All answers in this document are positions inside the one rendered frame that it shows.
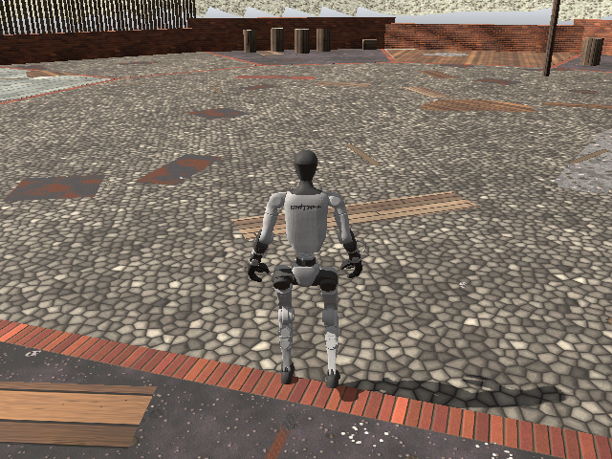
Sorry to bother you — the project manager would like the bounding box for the left robot foot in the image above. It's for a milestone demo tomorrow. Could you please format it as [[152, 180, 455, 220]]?
[[280, 361, 295, 384]]

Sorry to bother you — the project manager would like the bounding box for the robot left shin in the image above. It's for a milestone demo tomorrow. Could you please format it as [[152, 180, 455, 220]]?
[[278, 309, 293, 372]]

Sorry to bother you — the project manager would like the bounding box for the right robot forearm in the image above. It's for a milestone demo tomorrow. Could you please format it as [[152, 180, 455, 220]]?
[[343, 229, 361, 263]]

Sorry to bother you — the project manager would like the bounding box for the left robot upper arm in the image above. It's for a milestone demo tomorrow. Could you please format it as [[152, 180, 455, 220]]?
[[258, 192, 286, 245]]

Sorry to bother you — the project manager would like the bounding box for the right robot upper arm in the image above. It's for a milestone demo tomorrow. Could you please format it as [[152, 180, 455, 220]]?
[[326, 191, 353, 244]]

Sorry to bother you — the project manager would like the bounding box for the robot right hand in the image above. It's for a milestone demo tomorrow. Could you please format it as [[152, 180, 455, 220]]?
[[340, 259, 362, 278]]

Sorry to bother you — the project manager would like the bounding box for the left robot forearm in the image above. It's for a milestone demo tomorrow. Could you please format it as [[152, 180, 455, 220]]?
[[249, 229, 268, 266]]

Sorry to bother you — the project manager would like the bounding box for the robot left hand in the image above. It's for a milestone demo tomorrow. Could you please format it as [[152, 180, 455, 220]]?
[[247, 262, 269, 282]]

